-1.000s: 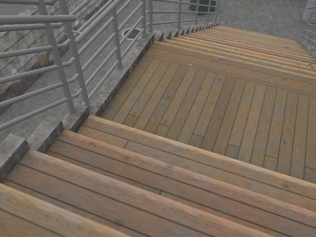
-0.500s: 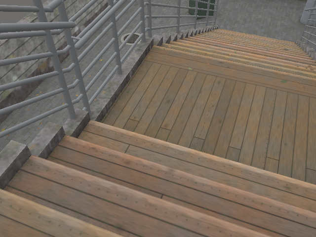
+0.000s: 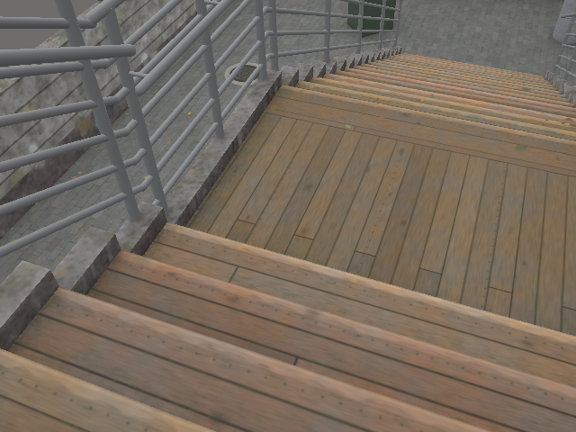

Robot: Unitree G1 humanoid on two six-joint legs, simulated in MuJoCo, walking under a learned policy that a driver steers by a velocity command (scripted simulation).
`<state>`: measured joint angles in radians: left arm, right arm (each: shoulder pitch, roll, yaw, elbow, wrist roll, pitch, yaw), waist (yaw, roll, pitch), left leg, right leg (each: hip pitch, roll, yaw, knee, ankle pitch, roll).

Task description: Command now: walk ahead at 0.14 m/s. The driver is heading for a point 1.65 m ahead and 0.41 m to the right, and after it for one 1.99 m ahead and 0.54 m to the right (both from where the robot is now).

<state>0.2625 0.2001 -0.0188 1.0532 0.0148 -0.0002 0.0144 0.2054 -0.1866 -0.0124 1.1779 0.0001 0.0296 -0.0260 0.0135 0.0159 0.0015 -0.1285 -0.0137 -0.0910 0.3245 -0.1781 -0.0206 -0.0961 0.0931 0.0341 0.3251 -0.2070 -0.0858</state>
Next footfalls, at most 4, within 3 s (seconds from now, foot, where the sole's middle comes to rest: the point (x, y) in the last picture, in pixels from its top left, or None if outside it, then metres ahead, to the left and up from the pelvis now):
0.38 left None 0.16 0.14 -0.78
0.78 right None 0.41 0.06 -0.95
1.28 left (214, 383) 0.83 0.30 -1.11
1.96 right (314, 343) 1.07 -0.01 -1.28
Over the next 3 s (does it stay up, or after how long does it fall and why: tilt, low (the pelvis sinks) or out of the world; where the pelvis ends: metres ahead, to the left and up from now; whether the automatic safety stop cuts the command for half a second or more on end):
stays up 1.42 -0.15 -0.67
